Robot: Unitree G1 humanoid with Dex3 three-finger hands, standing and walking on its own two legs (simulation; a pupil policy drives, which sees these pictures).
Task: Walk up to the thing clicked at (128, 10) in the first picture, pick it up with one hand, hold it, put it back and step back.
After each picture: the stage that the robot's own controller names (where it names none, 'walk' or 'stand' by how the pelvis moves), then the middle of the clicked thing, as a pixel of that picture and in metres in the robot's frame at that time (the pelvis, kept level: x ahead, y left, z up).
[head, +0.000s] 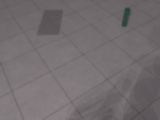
stand; (125, 17) +1.78 -0.50 -0.65
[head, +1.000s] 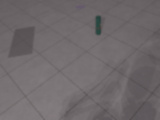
walk; (98, 25) +1.70 -0.02 -0.62
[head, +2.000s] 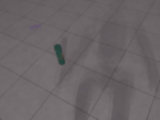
walk; (59, 55) +1.11 +0.35 -0.65
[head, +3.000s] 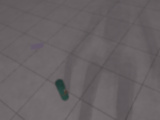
walk; (62, 90) +0.71 +0.30 -0.65
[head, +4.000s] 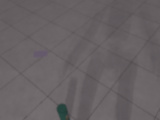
walk; (63, 115) +0.48 +0.23 -0.64
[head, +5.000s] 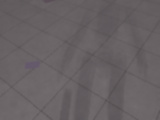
stand; out of the picture +0.40 +0.21 -0.65
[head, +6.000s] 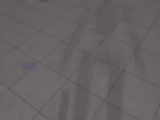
stand; out of the picture +0.39 +0.23 -0.66
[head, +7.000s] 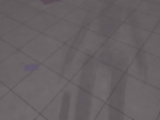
stand; out of the picture +0.38 +0.23 -0.66
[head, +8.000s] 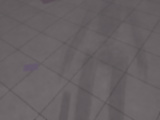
stand; out of the picture +0.37 +0.23 -0.66
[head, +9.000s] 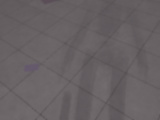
go down; out of the picture +0.37 +0.23 -0.66
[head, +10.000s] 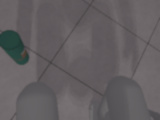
go down; (16, 50) +0.46 +0.24 -0.26
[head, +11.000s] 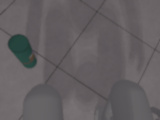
approach; (25, 54) +0.46 +0.24 -0.26
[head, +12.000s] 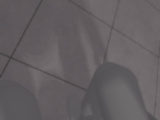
close in; out of the picture +0.45 +0.29 -0.16
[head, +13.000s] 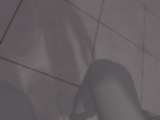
close; out of the picture +0.44 +0.30 -0.16
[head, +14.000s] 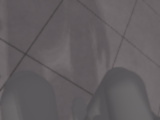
lift; out of the picture +0.34 +0.28 -0.14
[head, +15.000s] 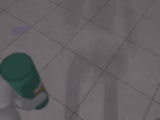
lift; (30, 87) +0.32 +0.18 +0.04
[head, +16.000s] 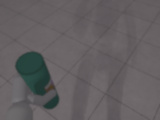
hold; (42, 85) +0.33 +0.16 +0.06
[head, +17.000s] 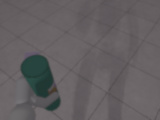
hold; (44, 87) +0.32 +0.16 +0.04
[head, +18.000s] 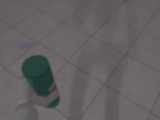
crouch; (44, 86) +0.33 +0.15 +0.02
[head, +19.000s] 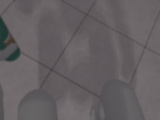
crouch; out of the picture +0.47 +0.23 -0.04
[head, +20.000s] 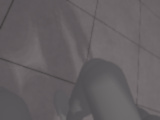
lower; out of the picture +0.44 +0.30 -0.17
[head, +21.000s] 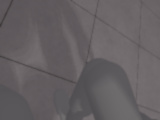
lower; out of the picture +0.45 +0.30 -0.17
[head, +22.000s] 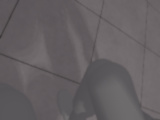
lower; out of the picture +0.44 +0.31 -0.17
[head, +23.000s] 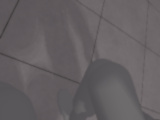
lower; out of the picture +0.44 +0.31 -0.17
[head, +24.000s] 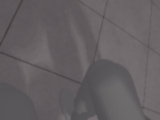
draw back; out of the picture +0.44 +0.29 -0.17
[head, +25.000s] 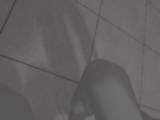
withdraw; out of the picture +0.44 +0.29 -0.17
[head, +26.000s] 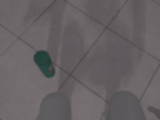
walk; (46, 66) +0.47 +0.21 -0.35
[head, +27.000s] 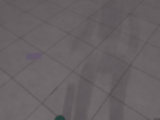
stand; out of the picture +0.40 +0.18 -0.59
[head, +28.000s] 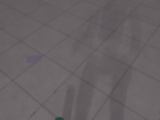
stand; out of the picture +0.40 +0.19 -0.60
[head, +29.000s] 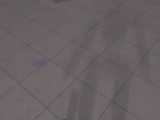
stand; out of the picture +0.41 +0.17 -0.64
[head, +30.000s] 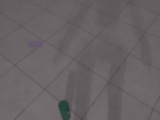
walk; (64, 111) +0.45 +0.14 -0.63
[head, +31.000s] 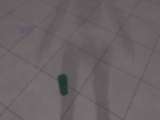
walk; (63, 85) +0.61 +0.15 -0.64
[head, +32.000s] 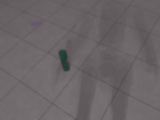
walk; (64, 61) +0.92 +0.27 -0.63
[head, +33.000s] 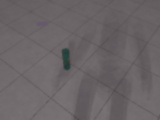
stand; (66, 59) +1.03 +0.19 -0.65
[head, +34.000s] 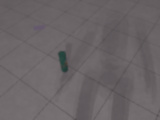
stand; (63, 62) +1.03 +0.24 -0.66
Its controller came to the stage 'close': yes
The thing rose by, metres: 0.69
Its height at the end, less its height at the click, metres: +0.00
